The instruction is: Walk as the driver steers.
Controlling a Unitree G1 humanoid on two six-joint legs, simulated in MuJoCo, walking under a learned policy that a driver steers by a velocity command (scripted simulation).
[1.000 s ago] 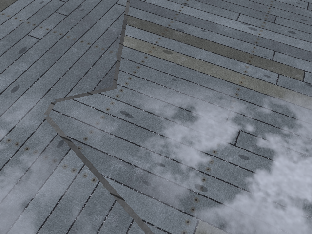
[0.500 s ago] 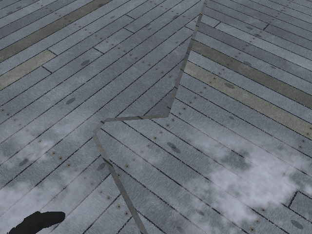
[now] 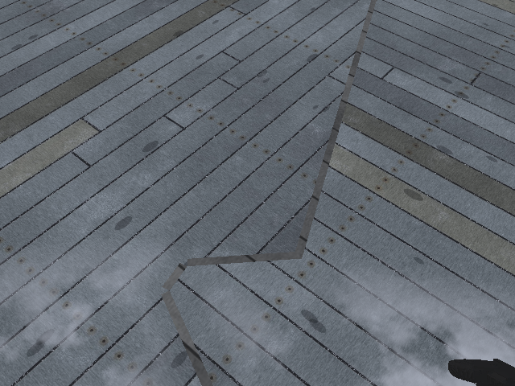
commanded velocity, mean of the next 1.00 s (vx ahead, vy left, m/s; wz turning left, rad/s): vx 0.32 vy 0.00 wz -0.33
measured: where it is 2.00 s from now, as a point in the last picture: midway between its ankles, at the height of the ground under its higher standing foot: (308, 279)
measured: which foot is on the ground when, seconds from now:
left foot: down 0.00-0.42, up 0.44-0.86, down 0.88-1.00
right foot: up 0.00-0.40, down 0.42-0.92, up 0.94-1.00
